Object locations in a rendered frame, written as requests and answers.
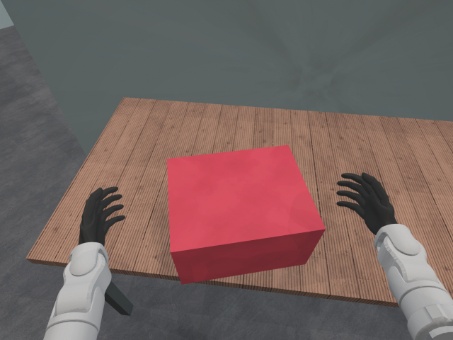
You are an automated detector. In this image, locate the right robot forearm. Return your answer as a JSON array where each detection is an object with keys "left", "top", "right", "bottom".
[{"left": 374, "top": 224, "right": 453, "bottom": 340}]

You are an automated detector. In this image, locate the left robot hand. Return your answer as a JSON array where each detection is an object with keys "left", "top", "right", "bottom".
[{"left": 79, "top": 186, "right": 125, "bottom": 246}]

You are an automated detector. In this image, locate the table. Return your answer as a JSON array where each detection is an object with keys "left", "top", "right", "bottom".
[{"left": 26, "top": 97, "right": 453, "bottom": 316}]

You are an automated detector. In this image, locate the right robot hand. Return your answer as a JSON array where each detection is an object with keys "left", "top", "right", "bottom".
[{"left": 336, "top": 172, "right": 398, "bottom": 235}]

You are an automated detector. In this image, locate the carton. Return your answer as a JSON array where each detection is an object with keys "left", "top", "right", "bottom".
[{"left": 167, "top": 145, "right": 326, "bottom": 284}]

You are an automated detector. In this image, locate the left robot forearm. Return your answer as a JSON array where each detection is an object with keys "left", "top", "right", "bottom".
[{"left": 43, "top": 242, "right": 112, "bottom": 340}]

